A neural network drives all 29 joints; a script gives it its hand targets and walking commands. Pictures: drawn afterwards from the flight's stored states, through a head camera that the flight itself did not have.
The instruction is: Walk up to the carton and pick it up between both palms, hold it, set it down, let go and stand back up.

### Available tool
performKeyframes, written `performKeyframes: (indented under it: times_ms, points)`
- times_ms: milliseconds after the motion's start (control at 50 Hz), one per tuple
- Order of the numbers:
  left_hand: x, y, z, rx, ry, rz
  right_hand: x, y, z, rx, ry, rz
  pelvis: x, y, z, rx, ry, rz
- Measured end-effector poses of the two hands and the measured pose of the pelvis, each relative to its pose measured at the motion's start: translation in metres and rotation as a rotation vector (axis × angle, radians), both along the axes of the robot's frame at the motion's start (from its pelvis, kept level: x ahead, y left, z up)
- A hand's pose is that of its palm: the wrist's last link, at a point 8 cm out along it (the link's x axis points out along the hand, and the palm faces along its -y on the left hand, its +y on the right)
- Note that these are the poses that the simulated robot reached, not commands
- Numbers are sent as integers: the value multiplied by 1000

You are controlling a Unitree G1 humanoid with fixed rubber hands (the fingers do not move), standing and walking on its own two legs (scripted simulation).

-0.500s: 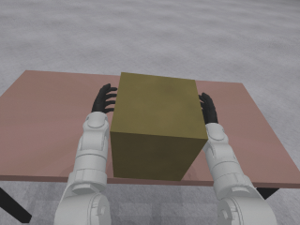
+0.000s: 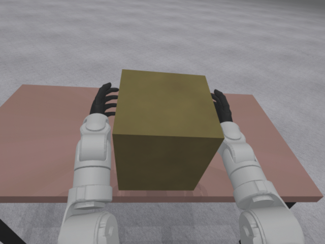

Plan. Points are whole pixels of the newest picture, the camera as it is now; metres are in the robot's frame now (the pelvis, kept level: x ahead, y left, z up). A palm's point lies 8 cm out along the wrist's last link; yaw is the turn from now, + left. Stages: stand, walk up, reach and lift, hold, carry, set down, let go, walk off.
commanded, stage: reach and lift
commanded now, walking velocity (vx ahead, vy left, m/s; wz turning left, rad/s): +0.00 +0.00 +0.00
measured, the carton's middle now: (160, 134) +0.38 +0.00 +0.11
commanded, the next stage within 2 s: hold in 1.26 s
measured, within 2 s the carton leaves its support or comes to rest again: neither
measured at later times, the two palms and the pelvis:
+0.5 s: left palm (97, 108) +0.37 +0.15 +0.21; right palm (227, 113) +0.37 -0.15 +0.20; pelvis +0.00 +0.00 +0.00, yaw +0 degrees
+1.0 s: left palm (96, 104) +0.37 +0.15 +0.22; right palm (228, 107) +0.37 -0.15 +0.21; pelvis +0.00 +0.00 +0.00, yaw +0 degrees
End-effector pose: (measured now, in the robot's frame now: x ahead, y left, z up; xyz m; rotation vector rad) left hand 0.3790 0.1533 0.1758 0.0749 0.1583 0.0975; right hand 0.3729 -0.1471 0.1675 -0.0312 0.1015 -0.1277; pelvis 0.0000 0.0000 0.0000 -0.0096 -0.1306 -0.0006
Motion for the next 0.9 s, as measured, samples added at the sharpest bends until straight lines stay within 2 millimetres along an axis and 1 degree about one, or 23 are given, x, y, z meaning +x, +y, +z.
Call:
performKeyframes:
  times_ms: [360,900]
  points:
    - [-13,-1,26,-6,-20,17,-6,-1,27,5,-25,14,-3,-3,0,1,-24,0]
    - [-11,-1,36,-10,-25,14,-2,-1,41,14,-34,16,2,-4,-1,1,-30,2]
